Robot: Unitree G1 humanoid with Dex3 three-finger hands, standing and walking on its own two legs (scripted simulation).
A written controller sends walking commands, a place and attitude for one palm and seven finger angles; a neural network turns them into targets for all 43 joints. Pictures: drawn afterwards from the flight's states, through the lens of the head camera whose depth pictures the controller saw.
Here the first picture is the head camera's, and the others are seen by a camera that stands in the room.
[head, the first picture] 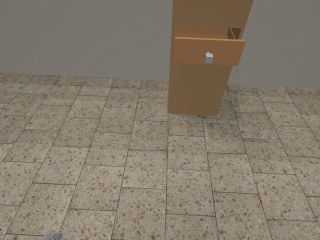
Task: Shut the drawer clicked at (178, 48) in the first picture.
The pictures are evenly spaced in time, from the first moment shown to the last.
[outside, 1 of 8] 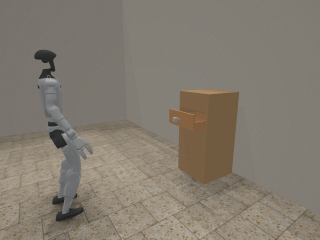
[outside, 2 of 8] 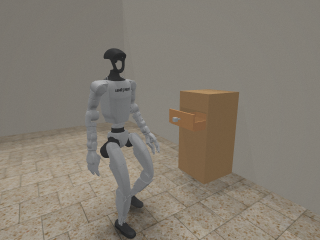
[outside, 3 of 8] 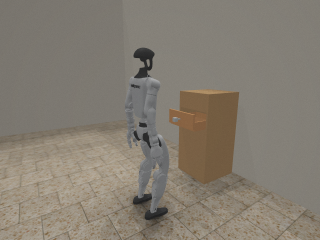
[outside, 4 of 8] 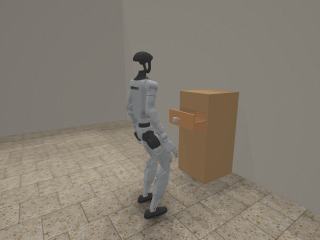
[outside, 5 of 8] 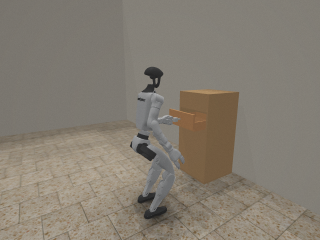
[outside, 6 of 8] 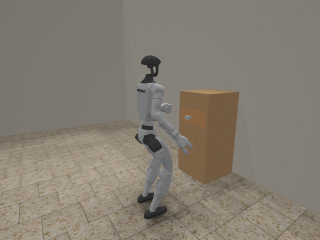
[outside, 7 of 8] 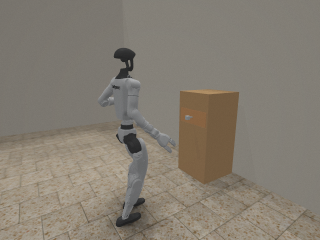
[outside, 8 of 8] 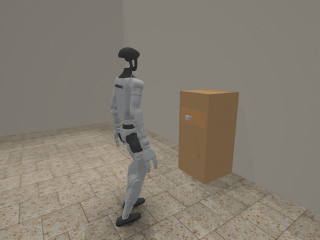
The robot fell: no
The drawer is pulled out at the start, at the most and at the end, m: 0.16 0.16 0.00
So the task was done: yes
